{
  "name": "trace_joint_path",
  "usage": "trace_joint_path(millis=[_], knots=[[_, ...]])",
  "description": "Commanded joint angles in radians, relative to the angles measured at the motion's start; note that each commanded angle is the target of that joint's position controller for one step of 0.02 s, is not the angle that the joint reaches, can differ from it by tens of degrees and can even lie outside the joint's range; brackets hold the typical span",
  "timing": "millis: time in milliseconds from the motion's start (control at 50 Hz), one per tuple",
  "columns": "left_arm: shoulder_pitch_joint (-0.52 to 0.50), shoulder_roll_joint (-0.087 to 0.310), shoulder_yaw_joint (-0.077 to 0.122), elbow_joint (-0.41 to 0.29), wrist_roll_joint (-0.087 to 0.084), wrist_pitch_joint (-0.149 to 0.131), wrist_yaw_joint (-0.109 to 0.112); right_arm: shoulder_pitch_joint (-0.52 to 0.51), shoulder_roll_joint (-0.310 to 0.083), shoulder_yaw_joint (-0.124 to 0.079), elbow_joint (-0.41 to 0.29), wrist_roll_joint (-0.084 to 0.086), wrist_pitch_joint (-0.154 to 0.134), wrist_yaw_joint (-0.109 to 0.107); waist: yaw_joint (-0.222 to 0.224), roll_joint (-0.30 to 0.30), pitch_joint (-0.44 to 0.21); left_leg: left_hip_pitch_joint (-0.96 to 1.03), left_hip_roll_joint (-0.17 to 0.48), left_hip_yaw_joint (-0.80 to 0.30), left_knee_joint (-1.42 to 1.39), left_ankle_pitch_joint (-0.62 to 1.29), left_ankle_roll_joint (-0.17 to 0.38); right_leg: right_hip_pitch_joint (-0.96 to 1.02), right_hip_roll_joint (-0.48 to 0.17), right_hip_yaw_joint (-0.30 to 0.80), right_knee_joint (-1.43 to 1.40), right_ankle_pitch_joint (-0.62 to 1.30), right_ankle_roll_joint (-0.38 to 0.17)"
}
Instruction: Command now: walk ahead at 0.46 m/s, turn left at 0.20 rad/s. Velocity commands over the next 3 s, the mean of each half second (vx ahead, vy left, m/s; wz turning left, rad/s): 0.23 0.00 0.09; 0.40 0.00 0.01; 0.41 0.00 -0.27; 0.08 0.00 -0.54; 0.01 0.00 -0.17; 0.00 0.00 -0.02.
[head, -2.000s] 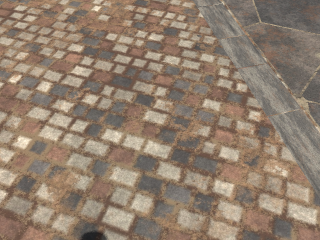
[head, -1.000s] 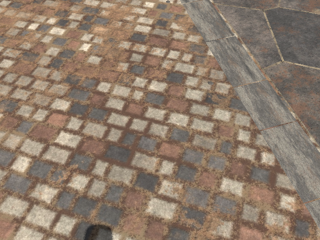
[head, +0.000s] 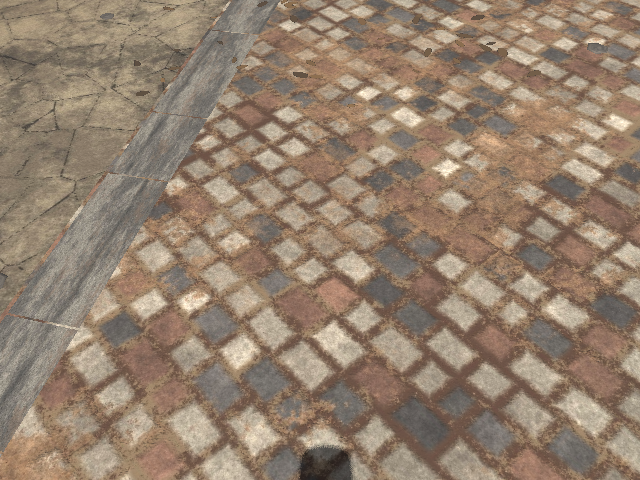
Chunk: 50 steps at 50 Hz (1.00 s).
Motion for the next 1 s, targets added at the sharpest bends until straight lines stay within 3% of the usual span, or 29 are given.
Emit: trace_joint_path(millis=[20,80,120,180,220,240,260,280,300,320,340,360,380,420,480,580,640,660,680,700,720,740,780,800,840,900,1000], knots=[[0.002,0.124,0.015,-0.043,0.000,-0.005,0.010,-0.093,-0.068,-0.015,-0.108,-0.013,-0.029,0.010,0.018,-0.167,0.075,-0.294,0.102,0.002,-0.043,0.111,-0.022,0.153,-0.260,0.294,-0.250,-0.020,-0.167],[0.009,0.157,0.017,-0.031,-0.003,0.007,0.022,-0.165,-0.018,0.007,-0.141,-0.021,-0.031,0.013,0.021,-0.143,0.073,-0.186,0.081,0.068,-0.251,0.201,-0.057,0.093,-0.214,0.131,-0.212,0.460,-0.154],[0.041,0.172,0.017,-0.020,-0.006,0.019,0.026,-0.200,0.001,0.016,-0.148,-0.015,-0.033,0.022,0.037,-0.155,0.038,-0.066,0.045,0.105,-0.382,0.306,-0.059,0.067,-0.188,0.061,-0.180,0.589,-0.132],[0.081,0.178,0.012,-0.001,-0.016,0.034,0.027,-0.232,-0.027,0.006,-0.158,-0.008,-0.025,0.034,0.037,-0.164,0.016,0.021,0.017,0.088,-0.487,0.388,-0.035,0.110,-0.214,0.065,-0.131,0.602,-0.114],[0.059,0.187,0.014,-0.002,-0.022,0.039,0.030,-0.184,-0.062,-0.008,-0.145,-0.016,-0.023,0.036,-0.012,-0.161,-0.007,0.114,0.004,0.074,-0.553,0.400,0.001,0.135,-0.224,0.075,-0.052,0.633,-0.087],[0.045,0.186,0.013,-0.006,-0.022,0.040,0.031,-0.109,-0.086,-0.021,-0.117,-0.024,-0.022,0.032,-0.055,-0.143,-0.043,0.227,-0.014,0.085,-0.600,0.449,0.026,0.126,-0.202,0.062,0.031,0.677,-0.068],[0.063,0.164,0.005,-0.007,-0.013,0.037,0.029,-0.039,-0.129,-0.036,-0.098,-0.033,-0.021,0.023,-0.087,-0.101,-0.089,0.370,0.024,0.066,-0.625,0.619,0.056,0.074,-0.154,0.034,0.162,0.614,-0.034],[0.109,0.105,-0.018,-0.031,0.024,0.031,0.026,0.056,-0.202,-0.046,-0.093,-0.059,-0.015,0.011,-0.090,0.061,-0.230,0.655,0.239,-0.140,-0.525,1.054,0.140,-0.119,-0.083,-0.003,0.434,0.222,0.016],[0.274,0.031,-0.046,0.009,0.015,0.033,0.018,0.047,-0.165,-0.024,-0.090,-0.060,-0.002,0.018,-0.032,0.241,-0.395,0.791,0.453,-0.391,-0.542,1.175,0.314,-0.252,-0.010,0.034,0.695,-0.458,0.061],[0.250,0.132,-0.021,0.029,-0.008,0.048,0.014,0.033,-0.102,-0.011,-0.089,-0.036,0.010,0.030,-0.056,0.136,-0.379,0.695,0.392,-0.391,-0.597,0.937,0.292,-0.263,-0.047,0.099,0.761,-0.473,0.066],[0.156,0.151,-0.013,0.001,-0.023,0.062,0.018,-0.050,-0.084,-0.004,-0.094,-0.021,0.013,0.033,-0.047,0.090,-0.222,0.579,0.336,-0.298,-0.638,0.782,0.246,-0.334,-0.073,0.067,0.774,-0.432,0.073],[0.102,0.131,-0.013,-0.007,-0.019,0.077,0.029,-0.117,-0.068,0.004,-0.094,-0.023,0.012,0.034,-0.030,0.036,-0.143,0.460,0.293,-0.243,-0.678,0.677,0.212,-0.335,-0.100,0.058,0.734,-0.377,0.080],[0.084,0.123,-0.011,-0.009,-0.009,0.096,0.040,-0.170,-0.061,0.008,-0.094,-0.030,0.010,0.035,-0.005,0.029,-0.093,0.338,0.264,-0.194,-0.718,0.605,0.191,-0.285,-0.121,0.060,0.671,-0.331,0.088],[0.115,0.105,-0.012,-0.003,-0.004,0.112,0.050,-0.185,-0.118,-0.016,-0.074,-0.041,0.011,0.033,0.019,0.084,-0.077,0.194,0.219,-0.148,-0.815,0.298,0.183,-0.180,-0.103,0.005,0.591,-0.241,0.089],[0.080,0.106,-0.009,-0.018,0.003,0.103,0.052,-0.189,-0.135,-0.027,-0.057,-0.021,0.007,0.019,0.014,0.121,-0.062,0.144,0.218,-0.173,-0.905,-0.064,0.190,-0.161,-0.096,-0.016,0.491,-0.180,0.054],[0.017,0.104,-0.006,-0.025,0.003,0.071,0.033,-0.175,-0.138,-0.033,-0.028,-0.002,0.002,0.011,0.013,0.079,-0.026,0.131,0.230,-0.168,-0.926,-0.134,0.168,-0.093,-0.088,-0.034,0.284,-0.073,-0.005],[0.113,0.093,-0.002,0.023,0.003,0.061,0.027,-0.192,-0.112,-0.026,-0.021,0.008,0.016,0.009,0.073,0.033,-0.018,0.027,0.174,-0.108,-0.828,-0.220,0.116,0.087,-0.051,-0.073,0.129,-0.043,-0.040],[0.181,0.110,0.001,0.043,0.002,0.058,0.030,-0.216,-0.065,-0.012,-0.031,0.003,0.017,0.010,0.099,-0.037,0.007,-0.051,0.118,-0.051,-0.689,-0.214,0.075,0.144,-0.112,0.022,0.028,-0.140,-0.069],[0.255,0.158,0.005,0.052,0.002,0.054,0.037,-0.227,0.022,0.011,-0.045,-0.009,0.013,0.017,0.102,-0.243,-0.001,-0.183,0.003,0.084,-0.328,-0.170,0.000,0.224,-0.314,0.308,-0.134,-0.335,-0.123],[0.209,0.273,0.031,0.032,0.019,0.048,0.031,-0.225,-0.025,-0.004,-0.078,0.010,-0.004,0.018,0.076,-0.350,0.100,-0.389,-0.034,0.073,-0.183,-0.160,0.005,0.170,-0.440,0.612,-0.280,-0.599,-0.236],[0.127,0.230,0.022,-0.004,0.024,0.031,0.033,-0.225,-0.100,-0.021,-0.066,0.019,-0.017,0.016,0.050,-0.261,0.148,-0.429,0.029,0.001,-0.097,-0.070,0.015,0.136,-0.431,0.607,-0.295,-0.599,-0.229],[0.078,0.186,0.012,-0.019,0.014,0.019,0.034,-0.199,-0.120,-0.029,-0.051,0.014,-0.021,0.018,0.020,-0.227,0.140,-0.446,0.048,-0.012,-0.088,0.029,0.015,0.159,-0.391,0.519,-0.281,-0.498,-0.189],[0.071,0.163,0.006,-0.027,-0.003,0.014,0.031,-0.199,-0.104,-0.031,-0.030,-0.012,-0.022,0.016,0.017,-0.178,0.104,-0.409,0.078,0.007,-0.126,0.145,-0.008,0.183,-0.330,0.368,-0.283,-0.311,-0.142],[0.091,0.146,0.000,-0.021,0.000,0.011,0.033,-0.215,-0.085,-0.029,-0.026,-0.016,-0.021,0.017,0.023,-0.165,0.089,-0.375,0.081,0.023,-0.134,0.208,-0.021,0.178,-0.306,0.305,-0.287,-0.210,-0.133],[0.132,0.130,-0.005,-0.007,0.004,0.010,0.036,-0.230,-0.052,-0.023,-0.025,-0.013,-0.019,0.020,0.030,-0.157,0.070,-0.335,0.080,0.050,-0.178,0.299,-0.044,0.183,-0.273,0.208,-0.289,-0.050,-0.130],[0.165,0.137,-0.005,0.003,0.003,0.017,0.041,-0.293,-0.018,-0.010,-0.038,-0.006,-0.020,0.028,0.053,-0.157,0.083,-0.261,0.073,0.081,-0.318,0.388,-0.061,0.160,-0.238,0.106,-0.288,0.085,-0.123],[0.236,0.159,0.003,0.030,-0.007,0.033,0.041,-0.416,-0.005,0.007,-0.075,0.007,-0.030,0.058,0.097,-0.154,0.138,-0.196,0.056,0.111,-0.492,0.396,-0.050,0.196,-0.271,0.071,-0.267,0.148,-0.137]])
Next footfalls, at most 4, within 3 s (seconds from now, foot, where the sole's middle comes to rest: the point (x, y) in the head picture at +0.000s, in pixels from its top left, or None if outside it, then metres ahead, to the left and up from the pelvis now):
0.26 left None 0.29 0.14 -0.78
0.66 right None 0.27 -0.09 -0.78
1.14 left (273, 449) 0.58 0.18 -0.78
1.62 right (378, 361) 0.79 -0.06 -0.78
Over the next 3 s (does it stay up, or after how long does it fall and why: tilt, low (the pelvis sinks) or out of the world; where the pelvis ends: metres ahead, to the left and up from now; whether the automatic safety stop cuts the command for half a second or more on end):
stays up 0.75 0.05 -0.01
